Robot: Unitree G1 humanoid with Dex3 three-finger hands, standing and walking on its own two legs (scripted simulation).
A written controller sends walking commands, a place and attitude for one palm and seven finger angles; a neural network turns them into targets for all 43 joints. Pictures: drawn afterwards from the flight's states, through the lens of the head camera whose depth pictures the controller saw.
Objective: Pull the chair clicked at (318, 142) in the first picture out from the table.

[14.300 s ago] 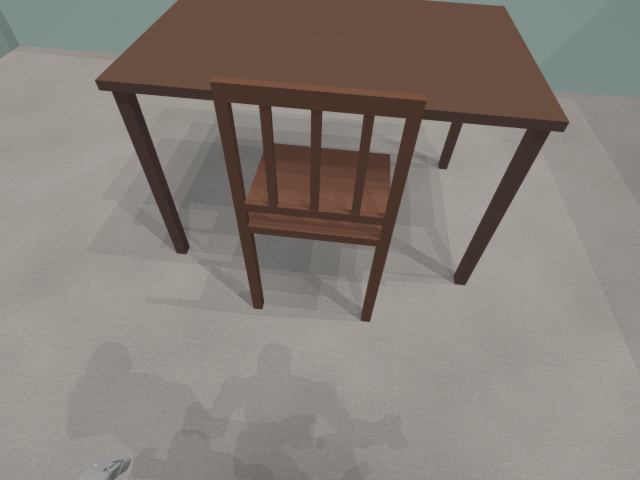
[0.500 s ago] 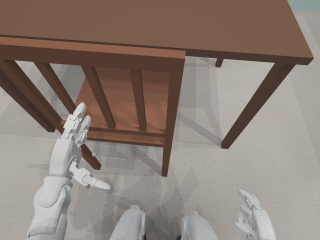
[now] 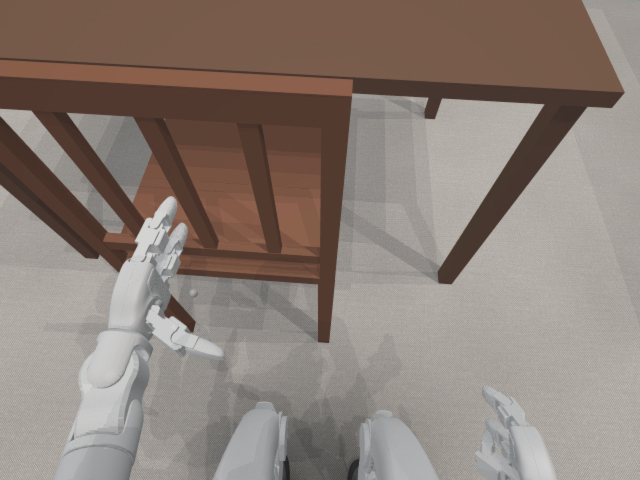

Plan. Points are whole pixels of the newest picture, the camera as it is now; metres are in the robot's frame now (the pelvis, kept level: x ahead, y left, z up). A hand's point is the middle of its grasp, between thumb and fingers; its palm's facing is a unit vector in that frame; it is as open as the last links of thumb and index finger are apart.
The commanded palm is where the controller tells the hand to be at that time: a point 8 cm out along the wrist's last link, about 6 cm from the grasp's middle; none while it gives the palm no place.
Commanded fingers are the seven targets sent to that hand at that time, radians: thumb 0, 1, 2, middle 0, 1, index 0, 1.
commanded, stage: aim the fingers beside a spindle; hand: left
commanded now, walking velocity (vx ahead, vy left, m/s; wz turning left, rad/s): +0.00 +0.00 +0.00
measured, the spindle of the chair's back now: (186, 193) +0.47 +0.20 +0.03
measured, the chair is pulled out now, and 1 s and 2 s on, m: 0.00 0.00 0.00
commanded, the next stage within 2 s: none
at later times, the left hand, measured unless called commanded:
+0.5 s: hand (171, 280) +0.33 +0.19 +0.04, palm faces -0.02 -1.00 -0.07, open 16.9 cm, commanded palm +0.31 +0.24 +0.03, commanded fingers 0.00 -0.50 0.30 -0.06 -0.08 -0.06 -0.08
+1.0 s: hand (177, 302) +0.32 +0.19 +0.02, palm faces -0.06 -1.00 -0.03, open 16.9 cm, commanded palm +0.30 +0.24 +0.03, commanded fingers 0.00 -0.50 0.30 -0.06 -0.08 -0.06 -0.08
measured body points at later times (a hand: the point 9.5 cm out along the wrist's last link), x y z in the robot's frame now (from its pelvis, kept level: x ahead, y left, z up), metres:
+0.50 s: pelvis +0.00 +0.01 +0.00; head +0.10 +0.02 +0.44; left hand +0.33 +0.24 +0.05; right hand +0.16 -0.23 -0.10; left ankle +0.04 +0.12 -0.62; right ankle +0.02 -0.09 -0.62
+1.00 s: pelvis +0.00 +0.01 +0.00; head +0.11 +0.02 +0.44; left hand +0.32 +0.24 +0.02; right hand +0.17 -0.23 -0.10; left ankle +0.04 +0.12 -0.62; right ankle +0.02 -0.09 -0.62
